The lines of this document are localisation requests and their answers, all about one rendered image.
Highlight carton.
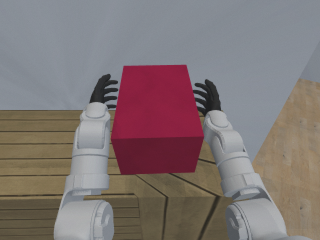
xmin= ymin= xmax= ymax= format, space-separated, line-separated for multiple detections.
xmin=110 ymin=64 xmax=204 ymax=175

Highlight robot right upper arm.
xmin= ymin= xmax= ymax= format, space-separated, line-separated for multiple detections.
xmin=225 ymin=198 xmax=312 ymax=240

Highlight robot left upper arm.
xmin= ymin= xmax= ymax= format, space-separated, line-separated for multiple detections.
xmin=54 ymin=199 xmax=114 ymax=240

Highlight left robot hand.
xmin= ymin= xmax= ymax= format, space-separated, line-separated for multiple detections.
xmin=89 ymin=74 xmax=118 ymax=109

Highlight left robot forearm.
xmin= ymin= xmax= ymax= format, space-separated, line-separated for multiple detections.
xmin=53 ymin=102 xmax=111 ymax=239

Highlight right robot hand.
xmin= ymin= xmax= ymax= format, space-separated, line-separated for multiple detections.
xmin=193 ymin=79 xmax=221 ymax=117

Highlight right robot forearm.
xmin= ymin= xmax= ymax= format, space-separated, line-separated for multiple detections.
xmin=203 ymin=110 xmax=287 ymax=233

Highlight pedestal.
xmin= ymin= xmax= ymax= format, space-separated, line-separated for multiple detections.
xmin=0 ymin=110 xmax=249 ymax=240

